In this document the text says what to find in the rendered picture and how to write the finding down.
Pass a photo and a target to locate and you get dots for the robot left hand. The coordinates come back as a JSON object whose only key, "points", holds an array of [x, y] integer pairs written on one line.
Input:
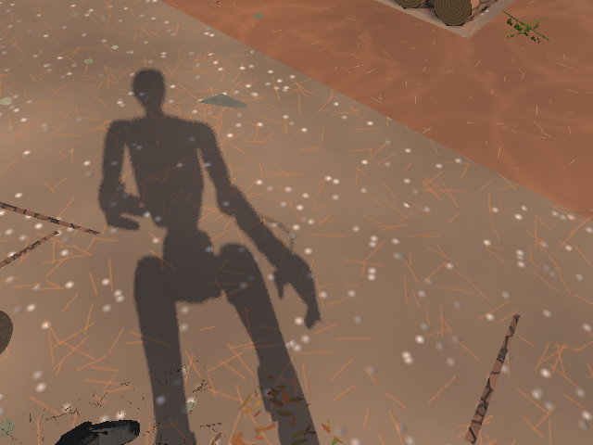
{"points": [[106, 433]]}

